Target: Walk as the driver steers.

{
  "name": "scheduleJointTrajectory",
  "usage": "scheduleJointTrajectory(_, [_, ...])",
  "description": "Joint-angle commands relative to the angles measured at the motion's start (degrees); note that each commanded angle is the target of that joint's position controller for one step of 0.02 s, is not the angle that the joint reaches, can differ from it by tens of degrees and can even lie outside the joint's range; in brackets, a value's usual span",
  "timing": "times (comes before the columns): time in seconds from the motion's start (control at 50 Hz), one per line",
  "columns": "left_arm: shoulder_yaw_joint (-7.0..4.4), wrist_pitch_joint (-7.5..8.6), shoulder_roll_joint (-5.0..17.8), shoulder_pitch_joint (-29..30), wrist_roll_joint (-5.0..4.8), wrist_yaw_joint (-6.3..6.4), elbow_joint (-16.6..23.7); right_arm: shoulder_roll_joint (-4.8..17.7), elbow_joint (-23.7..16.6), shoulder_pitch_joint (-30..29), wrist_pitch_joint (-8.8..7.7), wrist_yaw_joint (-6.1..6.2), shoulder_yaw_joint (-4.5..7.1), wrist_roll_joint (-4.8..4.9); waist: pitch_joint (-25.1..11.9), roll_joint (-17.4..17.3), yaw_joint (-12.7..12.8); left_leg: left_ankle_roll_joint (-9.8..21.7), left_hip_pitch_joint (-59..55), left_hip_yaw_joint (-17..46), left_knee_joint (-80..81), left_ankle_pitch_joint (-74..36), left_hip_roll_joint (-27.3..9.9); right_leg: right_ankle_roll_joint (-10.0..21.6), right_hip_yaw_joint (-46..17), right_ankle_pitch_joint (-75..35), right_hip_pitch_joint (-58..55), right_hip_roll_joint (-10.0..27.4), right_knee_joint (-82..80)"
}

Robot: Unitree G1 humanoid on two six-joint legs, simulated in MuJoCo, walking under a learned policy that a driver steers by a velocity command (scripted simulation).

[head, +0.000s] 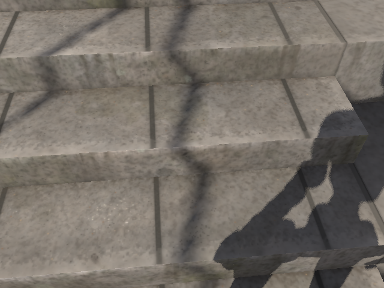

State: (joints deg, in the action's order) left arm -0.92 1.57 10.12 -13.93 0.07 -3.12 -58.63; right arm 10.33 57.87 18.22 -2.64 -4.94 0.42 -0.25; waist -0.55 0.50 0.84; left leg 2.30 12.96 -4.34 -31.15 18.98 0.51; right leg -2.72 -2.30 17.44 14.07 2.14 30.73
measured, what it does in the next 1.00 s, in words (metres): climbs: right foot, then left foot 0.14 m higher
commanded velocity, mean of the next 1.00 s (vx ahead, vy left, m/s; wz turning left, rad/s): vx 0.40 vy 0.00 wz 0.00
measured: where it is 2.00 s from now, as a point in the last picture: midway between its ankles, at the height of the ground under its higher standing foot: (246, 112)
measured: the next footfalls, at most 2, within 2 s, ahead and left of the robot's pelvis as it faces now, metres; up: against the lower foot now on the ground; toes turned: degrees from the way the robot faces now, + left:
right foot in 0.38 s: +0.09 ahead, -0.23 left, +0.00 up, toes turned -4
left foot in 0.70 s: +0.36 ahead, -0.05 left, +0.14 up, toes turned +0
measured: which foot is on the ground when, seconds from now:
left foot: down 0.00-0.38, up 0.40-0.68, down 0.70-1.00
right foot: down 0.00-0.02, up 0.04-0.36, down 0.38-0.74, up 0.76-1.00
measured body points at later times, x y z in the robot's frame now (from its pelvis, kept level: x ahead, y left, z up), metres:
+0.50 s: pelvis +0.14 -0.11 -0.01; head +0.12 -0.13 +0.44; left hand +0.13 +0.12 -0.15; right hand +0.18 -0.37 -0.16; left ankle +0.04 +0.03 -0.47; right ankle +0.05 -0.23 -0.73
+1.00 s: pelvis +0.38 -0.14 +0.14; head +0.37 -0.15 +0.59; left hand +0.56 +0.05 +0.03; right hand +0.24 -0.32 -0.01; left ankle +0.32 -0.05 -0.59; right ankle +0.46 -0.27 -0.31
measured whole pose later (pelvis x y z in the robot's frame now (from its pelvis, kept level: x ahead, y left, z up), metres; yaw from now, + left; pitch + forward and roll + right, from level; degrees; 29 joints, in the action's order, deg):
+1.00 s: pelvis +0.38 -0.14 +0.14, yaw -1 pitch +6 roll +2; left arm 2.1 1.5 8.2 -4.9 1.8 -3.7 -47.4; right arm 6.8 68.6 32.3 -3.5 -2.6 -2.7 -7.0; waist -8.6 0.5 -1.4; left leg 4.2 15.6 -2.6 -28.8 19.7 4.1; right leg 15.0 -3.4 10.4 76.1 3.6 113.8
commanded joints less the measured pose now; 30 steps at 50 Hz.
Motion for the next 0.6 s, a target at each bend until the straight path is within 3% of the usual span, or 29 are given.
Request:
scheduleJointTrajectory(0.02, [-2.13,-0.11,7.78,-3.7,1.54,0.8,1.24,8.83,0.08,7.81,0.14,0.78,2.33,-1.71,5.43,-3.94,-2.16,5.36,-1.14,7.14,12.26,13.33,-5.95,3.93,4.83,10.21,8.12,-2.82,-2.14])
scheduleJointTrajectory(0.04, [-2.67,-0.09,7.98,-1.97,2.54,1.42,2.26,10.53,1.1,11.34,0.11,1.68,3.16,-2.86,7.01,-6.46,-4.04,9.48,-3.46,14.87,16.21,23.09,-11.06,4.6,4.91,13.28,14.21,-3.12,2.07])
scheduleJointTrajectory(0.06, [-2.77,0.23,6.55,0.7,3.06,2.22,3.58,11.15,2.76,16.01,0.03,2.91,3.61,-3.36,7.44,-9.59,-6.38,14.06,-8.43,24.37,19.83,28.54,-17.9,5.2,4.76,11.34,22.02,-2.63,9.13])
scheduleJointTrajectory(0.08, [-2.13,0.74,4.22,3.47,3.34,2.89,4.51,10.01,3.82,18.79,-0.06,4.18,3.1,-3.47,9.12,-10.95,-8.27,17.79,-9.24,32.43,22.67,27.53,-24.24,5.86,2.6,6.53,28.05,0.29,18.27])
scheduleJointTrajectory(0.1, [-1.9,1.27,3.19,5.93,2.94,3.37,5.52,7.94,3.75,19.59,-0.88,5.12,2.19,-3.82,8.14,-11.03,-9.34,19.91,-9.05,36.55,25.1,23.83,-27.23,6.52,0.14,8.26,32.25,1.48,32.43])
scheduleJointTrajectory(0.14, [-2.06,2.38,2.11,4.38,2.69,2.59,6.08,4.34,2.11,14.15,-2.32,6.09,0.45,-5.01,3.93,-10.45,-6.57,16.89,-9.88,30.35,22.69,16.97,-23.95,10.3,-2.6,11.12,37.84,-0.48,63.6])
scheduleJointTrajectory(0.16, [-1.91,2.43,1.49,4.82,3.05,1.79,6.87,2.34,2.88,13.34,-2.19,5.98,-0.62,-5.51,3.88,-8.61,-5.93,15.15,-10.57,25.61,21.97,14.26,-21.8,12.83,-2.62,12.92,41.81,-1.0,71.52])
scheduleJointTrajectory(0.2, [-1.02,2.2,0.55,9.65,3.73,0.71,10.33,0.87,4.15,11.72,-1.97,6.3,-2.16,-5.3,5.43,-2.96,-4.66,12.12,-12.8,18.94,22.92,10.39,-19.5,14.27,-0.87,14.21,47.71,2.17,66.92])
scheduleJointTrajectory(0.22, [-0.23,1.95,-0.67,10.64,3.54,0.47,11.54,1.94,3.93,10.63,-2.05,6.55,-2.36,-4.96,4.62,-2.26,-3.81,11.04,-11.11,15.57,24.14,6.97,-17.95,13.63,0.77,13.87,44.96,3.92,60.98])
scheduleJointTrajectory(0.24, [0.52,1.54,-1.4,9.59,3.06,0.11,12.11,4.16,3.27,8.2,-2.28,6.7,-2.22,-4.98,3.35,-3.66,-2.19,10.17,-4.9,11.8,25.89,2.65,-15.94,13.5,2.43,12.96,36.61,4.25,58.18])
scheduleJointTrajectory(0.26, [0.83,1.13,-0.96,7.81,2.69,-0.25,12.1,5.72,0.98,2.59,-2.65,6.73,-2.27,-4.78,3.49,-2.88,0.47,8.8,2.6,7.64,27.79,0.75,-13.91,12.5,3.08,9.42,26.6,5.27,48.19])
scheduleJointTrajectory(0.28, [0.74,0.73,0.47,6.39,2.38,-0.89,11.56,7.45,-1.67,-1.57,-2.77,6.66,-2.12,-3.92,3.03,-3.26,1.64,8.06,10.49,3.76,28.72,-1.68,-11.2,9.36,4.94,7.21,14.07,4.45,36.8])
scheduleJointTrajectory(0.3, [0.32,0.67,1.51,3.94,1.93,-1.38,10.7,10.11,-2.03,-1.61,-2.76,6.21,-1.58,-2.83,2.38,-5.75,3.25,9.14,15.31,3.4,26.23,-7.68,-11.28,6.28,5.52,1.57,3.69,2.29,30.19])
scheduleJointTrajectory(0.32, [-0.18,0.68,2.38,0.58,1.35,-1.44,9.54,13.38,-2.96,-3.34,-2.62,5.45,-0.75,-2.16,2.52,-5.49,5.55,9.68,14.61,3.17,21.63,-12.82,-12.43,4.46,5.86,-5.43,-1.04,0.84,18.07])
scheduleJointTrajectory(0.34, [-0.78,0.1,3.23,-4.11,1.55,-1.08,7.06,15.78,-3.25,-3.84,-2.34,3.9,0.1,-3.09,2.95,-5.31,7.16,10.15,13.6,4.31,16.45,-19.05,-13.96,4.12,7.94,-14.16,-5.44,-1.02,8.73])
scheduleJointTrajectory(0.36, [-2.75,0.16,8.34,-10.15,1.26,-0.87,3.43,15.84,-2.72,-1.27,-2.07,2.23,0.86,-3.63,-1.46,1.25,7.68,9.15,3.32,-0.66,2.55,-30.77,-7.57,4.23,11.91,-22.48,-9.25,-4.52,-5.81])
scheduleJointTrajectory(0.38, [-3.12,0.24,8.36,-13.2,1.44,0.56,1.36,16.55,1.95,6.05,-0.9,0.6,2.14,-4.93,0.36,0.17,6.41,7.82,0.42,-0.1,-10.18,-34.78,-8.35,3.9,8.9,-25.71,-13.9,-3.49,-20.6])
scheduleJointTrajectory(0.4, [-5.06,-0.08,14.51,-21.08,3.63,3.18,-0.3,5.84,6.92,22.29,-0.48,-2.13,0.38,-6.86,-10.76,8.45,1.9,5.81,10.35,1.3,-29.18,-18.42,-7.59,12.14,1.14,-51.79,-32.07,5.7,-5.46])
scheduleJointTrajectory(0.42, [-5.92,0.77,19.37,-35.12,5.51,3.76,-4.35,-5.27,5.01,22.78,-2.09,-3.71,-2.11,-5.56,-13.86,18.35,3.64,2.48,32.18,3.81,-58.36,12.25,3.45,28.38,-18.38,-85.66,-45.23,17.28,0.37])
scheduleJointTrajectory(0.44, [-5.12,1.87,15.57,-42.11,7.35,2.12,-8.57,-1.9,-2.41,4.96,-3.54,-3.39,-0.66,-1.14,-5.66,13.88,11.3,4.54,50.58,13.29,-82.56,13.48,7.05,28.47,-28.52,-67.85,-42.72,24.68,-7.43])
scheduleJointTrajectory(0.46, [-4.19,2.05,12.33,-37.81,6.82,0.22,-11.14,0.0,-7.16,-9.07,-3.79,-2.08,-0.14,1.34,4.3,14.69,11.04,8.6,69.42,12.79,-104.12,15.42,5.37,26.85,-25.78,-47.31,-36.18,25.81,-8.7])
scheduleJointTrajectory(0.48, [-1.81,2.12,4.51,-32.14,6.73,-0.74,-10.57,0.83,-10.13,-14.43,-3.16,-0.27,0.25,0.13,5.24,9.74,8.15,12.78,76.31,11.43,-109.61,14.89,3.71,23.32,-19.85,-39.27,-31.49,23.68,-8.32])
scheduleJointTrajectory(0.5, [0.62,1.8,-2.27,-26.37,6.54,-1.4,-10.1,-0.47,-13.21,-17.56,-1.67,0.9,-0.41,-1.97,5.45,5.46,4.32,16.99,75.54,12.66,-108.52,10.94,2.09,20.17,-13.32,-35.09,-23.54,19.91,-8.76])
scheduleJointTrajectory(0.52, [2.48,1.18,-5.71,-19.69,6.63,-1.94,-9.55,-2.86,-16.81,-19.45,-0.16,0.98,-2.16,-2.92,6.64,3.3,0.08,19.61,72.62,12.42,-105.39,9.64,0.18,18.44,-10.02,-25.09,-11.67,17.9,-12.84])
scheduleJointTrajectory(0.54, [3.22,0.97,-6.15,-9.82,7.5,-1.83,-7.32,-4.94,-19.36,-17.87,1.14,0.73,-3.29,-2.67,8.46,0.94,-5.28,20.29,66.44,10.5,-95.33,8.12,-2.37,16.28,-4.61,-12.34,1.11,15.35,-19.4])
scheduleJointTrajectory(0.56, [2.84,1.45,-3.07,0.39,8.08,-1.92,-4.33,-2.64,-22.11,-17.95,2.19,0.88,-3.39,-2.1,8.39,-1.38,-9.85,19.12,54.58,7.03,-76.55,3.14,-5.39,14.22,0.27,-2.47,13.88,11.66,-26.56])
scheduleJointTrajectory(0.58, [2.02,2.57,1.48,9.73,7.79,-2.07,0.39,0.96,-24.08,-19.1,3.02,1.31,-2.58,0.1,6.38,-0.98,-13.02,16.31,37.11,5.0,-65.23,-4.01,-6.51,13.66,3.64,-1.96,29.89,8.5,-32.23])
scheduleJointTrajectory(0.6, [0.84,3.98,6.67,6.77,5.63,-1.6,3.26,3.28,-25.29,-22.65,4.04,0.55,-2.64,-0.17,1.65,1.78,-12.41,9.37,17.44,-2.05,-60.32,-4.61,-3.8,16.9,4.24,-8.89,40.18,7.51,-39.05])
